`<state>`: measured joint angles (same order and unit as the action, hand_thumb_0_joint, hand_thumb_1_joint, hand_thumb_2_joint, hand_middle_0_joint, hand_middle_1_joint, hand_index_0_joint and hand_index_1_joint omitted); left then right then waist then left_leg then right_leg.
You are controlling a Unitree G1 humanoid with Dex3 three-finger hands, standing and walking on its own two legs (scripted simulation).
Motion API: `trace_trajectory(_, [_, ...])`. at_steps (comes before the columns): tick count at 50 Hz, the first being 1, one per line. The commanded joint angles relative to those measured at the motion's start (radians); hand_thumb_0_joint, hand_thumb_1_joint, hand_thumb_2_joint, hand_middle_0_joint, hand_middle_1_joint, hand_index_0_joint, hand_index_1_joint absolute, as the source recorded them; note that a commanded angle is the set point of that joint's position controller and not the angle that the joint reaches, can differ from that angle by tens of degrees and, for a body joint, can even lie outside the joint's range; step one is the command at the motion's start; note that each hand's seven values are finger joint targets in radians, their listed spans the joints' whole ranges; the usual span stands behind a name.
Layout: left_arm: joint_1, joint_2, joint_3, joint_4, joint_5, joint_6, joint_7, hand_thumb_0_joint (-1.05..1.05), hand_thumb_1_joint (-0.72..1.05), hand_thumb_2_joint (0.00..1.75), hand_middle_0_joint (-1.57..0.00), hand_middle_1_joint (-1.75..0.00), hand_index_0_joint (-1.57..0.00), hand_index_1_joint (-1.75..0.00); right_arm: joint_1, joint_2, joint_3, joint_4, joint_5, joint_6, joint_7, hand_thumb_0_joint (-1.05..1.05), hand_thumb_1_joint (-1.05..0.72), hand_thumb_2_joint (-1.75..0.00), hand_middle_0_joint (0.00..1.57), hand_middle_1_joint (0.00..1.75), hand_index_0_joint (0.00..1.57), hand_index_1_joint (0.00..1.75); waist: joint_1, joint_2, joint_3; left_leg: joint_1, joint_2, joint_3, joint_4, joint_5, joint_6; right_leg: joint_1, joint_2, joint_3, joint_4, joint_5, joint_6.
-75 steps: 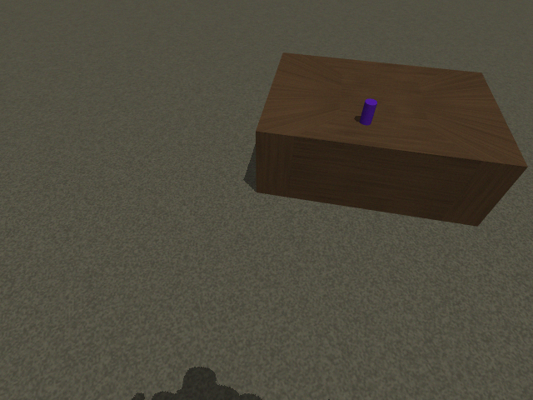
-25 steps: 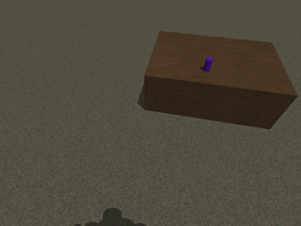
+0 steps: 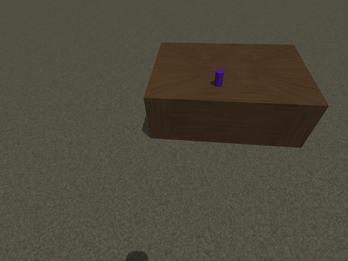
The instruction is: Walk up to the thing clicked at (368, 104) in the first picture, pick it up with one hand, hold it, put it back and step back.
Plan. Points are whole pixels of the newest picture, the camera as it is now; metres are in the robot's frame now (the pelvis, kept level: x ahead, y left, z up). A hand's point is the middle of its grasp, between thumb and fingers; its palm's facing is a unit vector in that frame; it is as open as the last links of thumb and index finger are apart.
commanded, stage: walk up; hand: right
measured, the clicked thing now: (219, 78) +1.21 -0.22 -0.31
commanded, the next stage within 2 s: none
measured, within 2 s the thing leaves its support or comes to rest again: neither
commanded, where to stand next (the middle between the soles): +0.75 +0.01 m, yaw -5 degrees
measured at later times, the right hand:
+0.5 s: hand (271, 207) +0.29 -0.25 -0.11, palm faces +0.08 +0.92 -0.37, open 7.4 cm
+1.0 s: hand (271, 159) +0.47 -0.30 -0.14, palm faces +0.05 +0.95 -0.30, open 7.4 cm
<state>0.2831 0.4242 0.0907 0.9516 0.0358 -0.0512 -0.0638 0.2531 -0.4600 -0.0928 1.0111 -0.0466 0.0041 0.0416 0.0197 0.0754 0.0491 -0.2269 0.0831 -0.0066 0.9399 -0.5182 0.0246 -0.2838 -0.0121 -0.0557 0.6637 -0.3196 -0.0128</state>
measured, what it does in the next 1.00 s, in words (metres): walks ahead: left foot, then right foot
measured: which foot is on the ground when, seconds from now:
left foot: up 0.00-0.30, down 0.32-0.78, up 0.80-1.00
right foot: down 0.00-0.36, up 0.38-0.72, down 0.74-1.00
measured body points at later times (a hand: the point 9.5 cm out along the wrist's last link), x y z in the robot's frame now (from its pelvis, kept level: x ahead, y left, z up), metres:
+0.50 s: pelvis +0.22 +0.03 +0.01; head +0.24 +0.04 +0.46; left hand +0.30 +0.34 -0.11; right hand +0.29 -0.29 -0.08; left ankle +0.27 +0.14 -0.72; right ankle +0.18 -0.12 -0.64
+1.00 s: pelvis +0.42 -0.03 +0.02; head +0.43 -0.07 +0.47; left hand +0.50 +0.28 -0.07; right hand +0.47 -0.35 -0.12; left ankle +0.48 +0.13 -0.65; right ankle +0.43 -0.14 -0.72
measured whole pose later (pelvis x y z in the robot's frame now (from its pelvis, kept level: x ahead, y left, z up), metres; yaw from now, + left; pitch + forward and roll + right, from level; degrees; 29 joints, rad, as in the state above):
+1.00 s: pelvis +0.42 -0.03 +0.02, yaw -7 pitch -3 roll +1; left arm 0.34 0.37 0.03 0.85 0.00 -0.10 -0.03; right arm 0.28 -0.44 -0.06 0.85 0.00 -0.02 0.06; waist 0.03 0.08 0.08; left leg -0.49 0.05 -0.05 1.06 -0.29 0.02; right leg -0.20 -0.02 -0.05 0.51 -0.25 -0.03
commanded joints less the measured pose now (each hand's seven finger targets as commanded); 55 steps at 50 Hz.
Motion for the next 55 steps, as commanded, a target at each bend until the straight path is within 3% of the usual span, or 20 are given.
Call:
trace_trajectory(1, [0.003,0.302,0.061,-0.086,-0.021,-0.030,0.028,0.00,0.90,0.90,-0.20,-0.30,-0.20,-0.30,-0.109,-0.185,-0.032,-0.139,0.025,-0.062,0.005,0.00,-0.90,-0.90,0.20,0.30,0.20,0.30,0.018,-0.175,0.117,-0.407,0.045,-0.069,0.177,0.119,0.003,0.138,-0.308,0.576,-0.519,-0.301,-0.220])
trace_trajectory(5, [0.025,0.252,0.041,-0.094,-0.037,-0.048,0.032,0.00,0.90,0.90,-0.20,-0.30,-0.20,-0.30,-0.036,-0.156,-0.030,-0.133,0.022,-0.054,0.024,0.00,-0.90,-0.90,0.20,0.30,0.20,0.30,0.002,-0.172,0.096,-0.303,0.045,-0.031,0.024,0.221,-0.002,0.094,-0.216,0.338,-0.465,-0.043,-0.193])
trace_trajectory(12, [0.061,0.271,0.037,-0.133,-0.033,-0.052,0.032,0.00,0.90,0.90,-0.20,-0.30,-0.20,-0.30,-0.174,-0.120,-0.033,-0.231,0.015,-0.073,0.036,0.00,-0.90,-0.90,0.20,0.30,0.20,0.30,0.039,-0.164,0.059,-0.176,0.015,0.051,-0.324,0.344,-0.022,0.110,-0.196,0.197,-0.351,0.271,-0.176])
trace_trajectory(15, [0.024,0.265,0.032,-0.153,-0.031,-0.044,0.035,0.00,0.90,0.90,-0.20,-0.30,-0.20,-0.30,0.012,-0.136,-0.056,-0.185,0.015,-0.082,0.026,0.00,-0.90,-0.90,0.20,0.30,0.20,0.30,-0.074,-0.096,-0.039,0.137,-0.049,0.102,-0.412,0.373,0.010,0.022,-0.151,0.131,-0.106,0.394,-0.137])
trace_trajectory(16, [0.075,0.216,0.014,-0.159,-0.033,-0.042,0.037,0.00,0.90,0.90,-0.20,-0.30,-0.20,-0.30,0.142,-0.190,-0.079,-0.151,0.009,-0.089,0.015,0.00,-0.90,-0.90,0.20,0.30,0.20,0.30,-0.124,0.042,-0.126,0.346,-0.041,0.064,-0.449,0.312,0.049,-0.078,-0.077,0.076,0.154,0.389,-0.104])
trace_trajectory(17, [0.131,0.129,-0.010,-0.165,-0.042,-0.042,0.042,0.00,0.90,0.90,-0.20,-0.30,-0.20,-0.30,0.254,-0.252,-0.103,-0.146,-0.011,-0.094,0.004,0.00,-0.90,-0.90,0.20,0.30,0.20,0.30,-0.163,0.240,-0.190,0.491,0.139,-0.205,-0.522,0.133,0.110,-0.265,0.023,0.053,0.414,0.104,-0.059])
trace_trajectory(18, [0.151,0.146,-0.005,-0.164,-0.047,-0.040,0.048,0.00,0.90,0.90,-0.20,-0.30,-0.20,-0.30,0.221,-0.285,-0.105,-0.177,0.008,-0.097,-0.003,0.00,-0.90,-0.90,0.20,0.30,0.20,0.30,-0.131,0.221,-0.181,0.467,0.339,-0.626,-0.691,-0.048,0.180,-0.398,0.112,0.100,0.515,-0.203,-0.048])
trace_trajectory(19, [0.128,0.238,0.012,-0.148,-0.040,-0.033,0.061,0.00,0.90,0.90,-0.20,-0.30,-0.20,-0.30,0.150,-0.300,-0.108,-0.193,0.036,-0.094,0.000,0.00,-0.90,-0.90,0.20,0.30,0.20,0.30,-0.113,0.142,-0.150,0.392,0.385,-0.671,-0.703,-0.084,0.257,-0.390,0.038,0.178,0.595,-0.215,-0.059])
trace_trajectory(24, [0.135,0.192,0.009,-0.105,-0.047,-0.027,0.030,0.00,0.90,0.90,-0.20,-0.30,-0.20,-0.30,0.025,-0.170,-0.045,-0.238,0.048,-0.107,-0.007,0.00,-0.90,-0.90,0.20,0.30,0.20,0.30,-0.020,0.042,0.029,0.032,0.177,-0.113,-0.684,0.391,0.145,-0.232,-0.040,0.151,0.458,0.005,-0.021])
trace_trajectory(29, [0.017,0.160,0.006,-0.161,-0.033,-0.024,0.001,0.00,0.90,0.90,-0.20,-0.30,-0.20,-0.30,0.034,-0.205,-0.049,-0.266,0.036,-0.111,-0.003,0.00,-0.90,-0.90,0.20,0.30,0.20,0.30,-0.034,0.079,0.065,0.040,0.201,-0.032,-0.685,0.404,0.219,-0.228,-0.103,0.069,0.130,0.062,0.013])
trace_trajectory(36, [0.065,0.193,0.040,-0.114,-0.022,-0.037,0.002,0.00,0.90,0.90,-0.20,-0.30,-0.20,-0.30,0.021,-0.186,-0.030,-0.287,0.042,-0.091,0.003,0.00,-0.90,-0.90,0.20,0.30,0.20,0.30,0.033,-0.043,-0.016,-0.148,0.141,0.007,-0.460,0.226,0.139,0.171,-0.016,-0.014,-0.059,0.176,-0.021])
trace_trajectory(37, [0.137,0.228,0.057,-0.096,-0.021,-0.044,0.011,0.00,0.90,0.90,-0.20,-0.30,-0.20,-0.30,0.052,-0.150,-0.015,-0.285,0.038,-0.089,0.002,0.00,-0.90,-0.90,0.20,0.30,0.20,0.30,0.072,-0.149,-0.065,-0.200,0.097,0.039,-0.265,0.281,0.111,0.302,-0.009,0.029,-0.077,0.092,-0.039])
trace_trajectory(38, [0.204,0.292,0.080,-0.097,-0.015,-0.053,0.025,0.00,0.90,0.90,-0.20,-0.30,-0.20,-0.30,0.107,-0.098,0.003,-0.286,0.039,-0.089,0.003,0.00,-0.90,-0.90,0.20,0.30,0.20,0.30,0.101,-0.346,-0.108,-0.298,0.000,0.114,0.026,0.250,0.069,0.387,-0.133,0.246,-0.235,-0.141,-0.090])
trace_trajectory(39, [0.202,0.342,0.080,-0.130,-0.023,-0.065,0.035,0.00,0.90,0.90,-0.20,-0.30,-0.20,-0.30,0.159,-0.069,0.017,-0.286,0.043,-0.082,0.003,0.00,-0.90,-0.90,0.20,0.30,0.20,0.30,0.071,-0.404,-0.109,-0.416,-0.094,0.062,0.208,-0.006,0.019,0.394,-0.382,0.668,-0.386,-0.188,-0.166])
trace_trajectory(40, [0.157,0.359,0.075,-0.132,-0.037,-0.060,0.035,0.00,0.90,0.90,-0.20,-0.30,-0.20,-0.30,0.110,-0.184,-0.013,-0.269,0.036,-0.069,-0.010,0.00,-0.90,-0.90,0.20,0.30,0.20,0.30,0.074,-0.316,-0.055,-0.442,-0.066,0.003,0.281,-0.033,0.013,0.315,-0.426,0.783,-0.419,-0.195,-0.252])
trace_trajectory(41, [0.119,0.343,0.070,-0.145,-0.045,-0.056,0.037,0.00,0.90,0.90,-0.20,-0.30,-0.20,-0.30,0.085,-0.207,-0.020,-0.258,0.034,-0.069,-0.016,0.00,-0.90,-0.90,0.20,0.30,0.20,0.30,0.059,-0.270,-0.007,-0.451,-0.023,-0.043,0.288,0.001,0.015,0.246,-0.419,0.748,-0.423,-0.159,-0.276])
trace_trajectory(44, [0.037,0.267,0.047,-0.155,-0.053,-0.062,0.050,0.00,0.90,0.90,-0.20,-0.30,-0.20,-0.30,0.135,-0.159,-0.014,-0.203,0.060,-0.057,-0.006,0.00,-0.90,-0.90,0.20,0.30,0.20,0.30,-0.008,-0.206,0.029,-0.343,-0.004,-0.088,0.193,0.167,0.016,0.133,-0.259,0.357,-0.379,0.163,-0.135])
trace_trajectory(46, [0.042,0.248,0.039,-0.158,-0.045,-0.069,0.051,0.00,0.90,0.90,-0.20,-0.30,-0.20,-0.30,0.145,-0.146,-0.015,-0.200,0.053,-0.049,0.004,0.00,-0.90,-0.90,0.20,0.30,0.20,0.30,-0.014,-0.224,0.009,-0.290,-0.018,-0.061,0.153,0.225,0.005,0.096,-0.216,0.255,-0.370,0.269,-0.148])
trace_trajectory(53, [0.067,0.256,0.049,-0.190,-0.023,-0.073,0.051,0.00,0.90,0.90,-0.20,-0.30,-0.20,-0.30,-0.010,-0.125,-0.029,-0.253,0.028,-0.040,0.033,0.00,-0.90,-0.90,0.20,0.30,0.20,0.30,0.021,-0.202,0.058,-0.321,0.010,-0.028,-0.124,0.300,-0.035,0.071,-0.236,0.167,-0.425,0.032,-0.197])
trace_trajectory(55, [0.098,0.258,0.051,-0.182,-0.025,-0.072,0.051,0.00,0.90,0.90,-0.20,-0.30,-0.20,-0.30,-0.065,-0.115,-0.027,-0.270,0.022,-0.053,0.038,0.00,-0.90,-0.90,0.20,0.30,0.20,0.30,0.043,-0.193,0.057,-0.311,0.024,-0.011,-0.242,0.304,-0.026,0.125,-0.247,0.164,-0.371,0.123,-0.199])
